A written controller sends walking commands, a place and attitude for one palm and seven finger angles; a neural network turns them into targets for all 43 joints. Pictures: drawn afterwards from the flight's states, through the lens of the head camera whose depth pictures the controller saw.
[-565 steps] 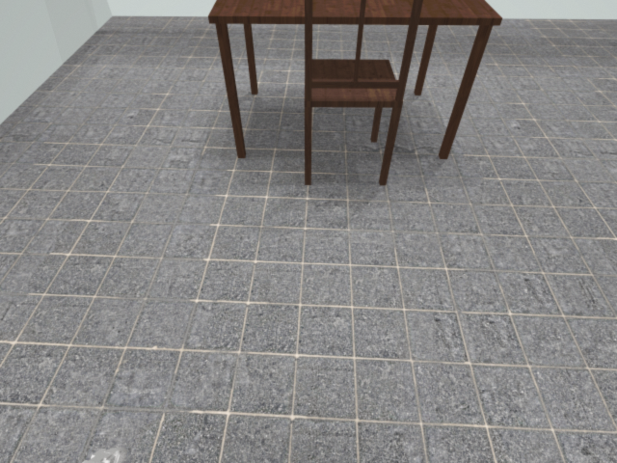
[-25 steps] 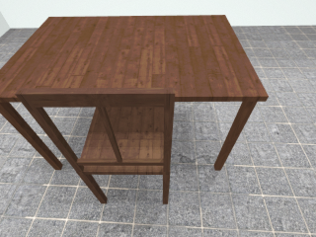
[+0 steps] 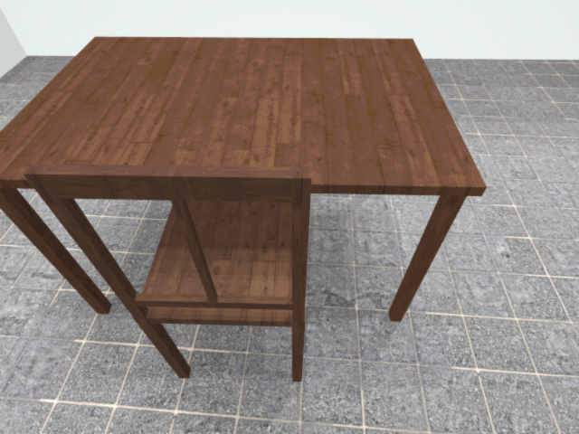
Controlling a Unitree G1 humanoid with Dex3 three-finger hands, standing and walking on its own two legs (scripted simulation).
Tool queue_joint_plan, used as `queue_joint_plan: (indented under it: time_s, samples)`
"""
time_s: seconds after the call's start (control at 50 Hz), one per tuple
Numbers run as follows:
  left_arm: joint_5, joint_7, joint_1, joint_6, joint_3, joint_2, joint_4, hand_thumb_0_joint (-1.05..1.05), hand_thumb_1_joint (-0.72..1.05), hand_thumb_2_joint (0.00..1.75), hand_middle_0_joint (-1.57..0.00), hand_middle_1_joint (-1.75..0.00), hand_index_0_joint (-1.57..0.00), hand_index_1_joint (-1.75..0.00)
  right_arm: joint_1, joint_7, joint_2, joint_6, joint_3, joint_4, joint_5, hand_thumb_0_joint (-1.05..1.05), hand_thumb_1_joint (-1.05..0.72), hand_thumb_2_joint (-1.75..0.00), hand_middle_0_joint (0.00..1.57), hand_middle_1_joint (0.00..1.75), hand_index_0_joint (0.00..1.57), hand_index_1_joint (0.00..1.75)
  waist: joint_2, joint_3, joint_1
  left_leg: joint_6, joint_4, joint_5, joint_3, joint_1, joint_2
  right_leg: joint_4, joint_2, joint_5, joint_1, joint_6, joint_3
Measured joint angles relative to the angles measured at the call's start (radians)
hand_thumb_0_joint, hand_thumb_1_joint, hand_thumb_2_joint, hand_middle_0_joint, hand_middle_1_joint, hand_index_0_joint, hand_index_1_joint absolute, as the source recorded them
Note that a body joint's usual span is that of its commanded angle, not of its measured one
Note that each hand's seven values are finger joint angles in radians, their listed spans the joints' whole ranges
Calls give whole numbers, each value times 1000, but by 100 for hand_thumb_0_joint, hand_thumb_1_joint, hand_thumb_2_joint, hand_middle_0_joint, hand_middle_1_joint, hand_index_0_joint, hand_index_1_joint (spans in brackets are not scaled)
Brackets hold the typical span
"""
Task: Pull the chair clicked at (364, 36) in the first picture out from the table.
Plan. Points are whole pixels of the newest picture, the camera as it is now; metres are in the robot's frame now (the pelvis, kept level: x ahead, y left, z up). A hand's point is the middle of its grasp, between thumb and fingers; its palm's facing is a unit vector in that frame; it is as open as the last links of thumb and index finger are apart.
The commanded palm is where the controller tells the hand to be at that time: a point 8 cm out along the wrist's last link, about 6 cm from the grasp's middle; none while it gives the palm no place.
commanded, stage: raise the hand toward the chair's back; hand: left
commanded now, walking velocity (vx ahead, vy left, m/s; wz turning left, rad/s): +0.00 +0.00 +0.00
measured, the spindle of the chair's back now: (198, 256) +0.43 +0.20 -0.07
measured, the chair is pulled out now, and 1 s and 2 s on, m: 0.00 0.00 0.00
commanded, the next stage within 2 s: none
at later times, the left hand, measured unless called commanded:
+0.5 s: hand (185, 417) +0.16 +0.16 -0.06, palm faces -0.04 -1.00 +0.02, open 9.0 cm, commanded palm +0.11 +0.23 -0.07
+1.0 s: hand (140, 411) +0.16 +0.22 -0.06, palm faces +0.05 -1.00 -0.04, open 13.4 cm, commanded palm +0.13 +0.27 -0.05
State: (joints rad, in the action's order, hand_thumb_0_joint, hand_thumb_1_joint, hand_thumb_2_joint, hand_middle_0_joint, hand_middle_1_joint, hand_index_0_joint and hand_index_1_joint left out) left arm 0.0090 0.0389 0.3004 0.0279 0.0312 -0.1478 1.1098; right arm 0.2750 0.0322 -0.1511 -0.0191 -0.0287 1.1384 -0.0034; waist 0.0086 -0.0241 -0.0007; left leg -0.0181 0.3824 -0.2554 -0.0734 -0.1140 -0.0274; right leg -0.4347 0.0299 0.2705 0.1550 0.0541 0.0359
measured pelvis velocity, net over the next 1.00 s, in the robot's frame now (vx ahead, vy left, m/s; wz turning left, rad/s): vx -0.07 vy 0.03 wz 0.02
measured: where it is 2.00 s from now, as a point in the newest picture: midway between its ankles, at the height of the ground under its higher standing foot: outside the picture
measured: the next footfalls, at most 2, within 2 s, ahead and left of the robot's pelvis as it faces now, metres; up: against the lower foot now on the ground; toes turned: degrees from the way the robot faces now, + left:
none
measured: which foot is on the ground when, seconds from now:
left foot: down 0.00-1.00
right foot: down 0.00-1.00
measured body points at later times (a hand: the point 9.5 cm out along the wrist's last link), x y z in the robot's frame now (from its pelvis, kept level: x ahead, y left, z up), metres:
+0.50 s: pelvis -0.06 +0.00 -0.10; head -0.01 +0.00 +0.35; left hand +0.15 +0.21 -0.05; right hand +0.17 -0.27 -0.13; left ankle -0.03 +0.13 -0.74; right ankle -0.02 -0.08 -0.74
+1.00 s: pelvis -0.07 +0.03 -0.11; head +0.02 +0.04 +0.33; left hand +0.15 +0.27 -0.05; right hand +0.10 -0.19 -0.20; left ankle -0.03 +0.13 -0.74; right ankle -0.02 -0.08 -0.74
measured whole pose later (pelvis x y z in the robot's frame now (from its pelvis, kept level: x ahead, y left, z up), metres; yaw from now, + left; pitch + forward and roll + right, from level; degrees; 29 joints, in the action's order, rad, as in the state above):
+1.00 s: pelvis -0.07 +0.03 -0.11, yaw +1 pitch +17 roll -3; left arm -0.26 -0.17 0.39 0.33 -0.14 -0.23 -0.12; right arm 0.26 0.05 -0.21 -0.25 -0.02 0.58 0.01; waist 0.03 0.12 0.01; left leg 0.03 1.25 -0.54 0.00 -1.01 -0.01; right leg -1.19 -0.01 0.51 0.98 0.02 0.09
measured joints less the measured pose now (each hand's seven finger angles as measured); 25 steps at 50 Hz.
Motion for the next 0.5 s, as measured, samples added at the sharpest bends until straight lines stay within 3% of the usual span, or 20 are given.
queue_joint_plan:
  time_s: [0.12, 0.14, 0.16, 0.2, 0.24, 0.3, 0.34, 0.42, 0.46, 0.5]
  samples:
    - [-2, -1, 8, 1, 6, 0, -5, 1, 91, 89, -20, -30, -20, -30, 7, -2, 7, 6, 3, -4, -5, 1, -91, -90, 20, 30, 20, 30, -3, -4, 6, -4, 3, 2, 6, -5, -3, -1, 3, -1, 2, 5, 7]
    - [-47, 3, 50, -53, -8, -9, -134, 2, 93, 89, -20, -30, -20, -30, 20, 7, 5, 3, -1, -48, 7, 1, -91, -90, 20, 30, 20, 30, -3, -10, 15, -3, 17, -1, 13, -19, -3, -11, 2, 3, 11, 6, 14]
    - [-85, 12, 101, -67, -23, -21, -296, 3, 94, 89, -20, -30, -20, -30, 39, 25, -1, -30, 2, -94, 17, 1, -92, -90, 20, 30, 20, 30, 0, -21, 16, -2, 31, -5, 16, -28, -3, -21, 1, 7, 18, 6, 17]
    - [-132, 40, 157, -42, -41, -39, -557, 4, 94, 89, -20, -29, -20, -30, 60, 50, -26, -116, 13, -167, 34, 2, -92, -90, 20, 30, 20, 30, 11, -27, 23, 0, 65, -14, 24, -63, -3, -47, -1, 14, 45, 5, 25]
    - [-161, 49, 148, 8, -62, -46, -722, 4, 92, 88, -20, -29, -20, -30, 52, 59, -59, -184, 25, -227, 39, 2, -92, -90, 20, 30, 20, 30, 22, -12, 47, 6, 131, -29, 42, -143, 4, -104, -12, 31, 115, 2, 43]
    - [-171, 12, 68, 138, -103, -46, -859, 4, 87, 86, -19, -28, -19, -29, 21, 41, -105, -259, 60, -316, 18, 2, -92, -90, 20, 30, 20, 30, 19, 58, 65, 7, 282, -73, 55, -328, 13, -259, -30, 84, 296, 2, 57]
    - [-198, -51, 17, 252, -126, -34, -908, 3, 83, 85, -18, -28, -18, -28, -12, 14, -125, -281, 86, -373, 16, 2, -92, -90, 20, 30, 20, 30, 3, 104, 60, -3, 387, -113, 46, -438, 12, -372, -34, 123, 413, 7, 47]
    - [-246, -244, 3, 493, -138, 5, -963, 2, 74, 82, -17, -27, -17, -27, -87, -42, -146, -285, 122, -489, 27, 2, -92, -90, 20, 30, 20, 30, -40, 173, 38, -3, 600, -200, 35, -628, 11, -591, -31, 199, 619, 11, 16]
    - [-243, -311, 28, 526, -133, 6, -985, 1, 69, 80, -17, -26, -17, -27, -121, -53, -148, -261, 133, -552, 35, 1, -91, -90, 20, 30, 20, 30, -52, 181, 23, -2, 695, -239, 32, -699, 10, -684, -29, 232, 693, 13, 7]
    - [-244, -331, 67, 486, -126, -2, -1009, 1, 64, 78, -17, -25, -17, -26, -144, -49, -144, -234, 135, -608, 41, 1, -91, -90, 20, 30, 20, 30, -57, 176, 8, 0, 767, -265, 32, -749, 12, -753, -32, 259, 742, 10, 7]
